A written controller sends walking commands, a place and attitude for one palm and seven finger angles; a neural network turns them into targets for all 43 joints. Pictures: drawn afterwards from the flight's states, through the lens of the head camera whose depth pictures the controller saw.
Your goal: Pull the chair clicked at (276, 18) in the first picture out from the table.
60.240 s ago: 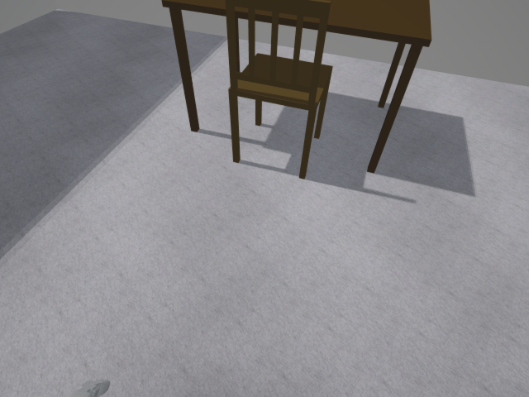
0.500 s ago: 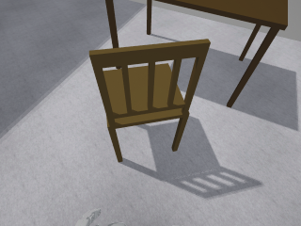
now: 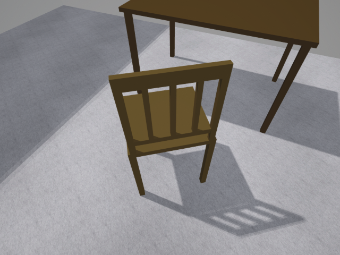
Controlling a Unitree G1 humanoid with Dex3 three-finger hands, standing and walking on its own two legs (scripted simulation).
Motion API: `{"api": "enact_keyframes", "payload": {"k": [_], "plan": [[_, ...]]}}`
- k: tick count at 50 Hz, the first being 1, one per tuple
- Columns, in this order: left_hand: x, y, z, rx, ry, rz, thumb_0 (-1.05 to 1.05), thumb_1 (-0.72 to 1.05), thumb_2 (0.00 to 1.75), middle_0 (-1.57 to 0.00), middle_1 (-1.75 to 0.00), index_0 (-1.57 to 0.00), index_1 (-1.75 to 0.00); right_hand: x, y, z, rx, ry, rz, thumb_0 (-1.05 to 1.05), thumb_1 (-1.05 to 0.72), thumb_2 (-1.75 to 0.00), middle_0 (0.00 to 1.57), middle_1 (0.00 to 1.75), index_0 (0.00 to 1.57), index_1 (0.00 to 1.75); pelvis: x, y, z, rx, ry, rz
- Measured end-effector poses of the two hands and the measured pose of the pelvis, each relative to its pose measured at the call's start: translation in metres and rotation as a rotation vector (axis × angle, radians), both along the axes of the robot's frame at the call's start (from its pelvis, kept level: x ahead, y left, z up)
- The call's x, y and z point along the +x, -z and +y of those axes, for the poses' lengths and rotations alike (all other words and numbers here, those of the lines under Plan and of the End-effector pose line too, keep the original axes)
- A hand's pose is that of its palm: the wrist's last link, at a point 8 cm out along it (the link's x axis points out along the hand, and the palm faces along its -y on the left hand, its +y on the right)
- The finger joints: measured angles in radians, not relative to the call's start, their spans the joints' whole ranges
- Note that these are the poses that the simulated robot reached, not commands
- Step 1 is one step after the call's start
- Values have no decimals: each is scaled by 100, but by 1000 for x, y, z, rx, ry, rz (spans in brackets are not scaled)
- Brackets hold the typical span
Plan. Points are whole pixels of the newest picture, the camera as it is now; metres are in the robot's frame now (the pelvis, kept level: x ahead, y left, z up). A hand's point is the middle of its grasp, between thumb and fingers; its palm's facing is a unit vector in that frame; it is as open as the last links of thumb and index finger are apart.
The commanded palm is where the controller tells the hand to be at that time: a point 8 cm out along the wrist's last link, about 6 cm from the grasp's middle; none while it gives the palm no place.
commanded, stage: let the arm hang, fingers relaxed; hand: left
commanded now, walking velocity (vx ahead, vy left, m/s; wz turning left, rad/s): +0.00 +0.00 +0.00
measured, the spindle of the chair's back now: (172, 111) +0.63 +0.03 -0.09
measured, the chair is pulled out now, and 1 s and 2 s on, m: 0.57 0.57 0.57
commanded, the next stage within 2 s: look to check the result in 0.32 s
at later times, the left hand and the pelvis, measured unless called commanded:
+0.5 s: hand out of the picture +0.00 +0.17 -0.18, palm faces +0.03 -0.99 -0.16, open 7.3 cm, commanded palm none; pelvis +0.01 +0.01 +0.00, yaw +0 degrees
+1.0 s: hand out of the picture +0.00 +0.17 -0.17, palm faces +0.02 -0.99 -0.17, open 7.3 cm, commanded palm none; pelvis +0.01 +0.01 +0.00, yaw +0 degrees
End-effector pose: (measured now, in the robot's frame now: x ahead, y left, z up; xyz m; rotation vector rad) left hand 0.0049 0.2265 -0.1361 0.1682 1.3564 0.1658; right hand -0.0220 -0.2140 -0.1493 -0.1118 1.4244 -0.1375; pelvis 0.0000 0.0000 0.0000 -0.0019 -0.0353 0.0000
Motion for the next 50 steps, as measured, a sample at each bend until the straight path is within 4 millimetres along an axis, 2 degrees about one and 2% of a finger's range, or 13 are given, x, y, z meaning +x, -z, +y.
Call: {"api": "enact_keyframes", "payload": {"k": [6, 12, 24, 33, 50], "plan": [[-17, 6, -12, -43, -13, 48, 0, 91, 90, -20, -30, -20, -30, -13, -2, 8, 1, 14, 35, 0, -91, -90, 19, 30, 20, 30, 0, 0, 3, -1, 2, 4], [-21, 10, -18, -70, -17, 68, 0, 91, 90, -20, -30, -20, -30, -15, -3, 16, 1, 25, 41, 0, -91, -90, 19, 30, 20, 30, 2, 0, 6, -2, 5, 10], [-13, 10, -9, -56, -18, 54, 1, 92, 90, -20, -30, -20, -30, 2, -1, 31, 16, 28, 0, 0, -91, -90, 20, 30, 20, 30, 8, 0, 12, 0, 6, 13], [-8, 9, -4, -46, -15, 49, 1, 92, 90, -20, -30, -20, -30, 6, -1, 29, 10, 27, 1, 1, -92, -90, 20, 30, 20, 30, 10, 0, 15, 2, 7, 18], [-8, 9, -6, -53, -13, 61, 1, 92, 90, -20, -30, -20, -30, 9, -2, 28, 6, 26, 7, 0, -91, -90, 19, 30, 20, 30, 13, 0, 15, 2, 8, 18]]}}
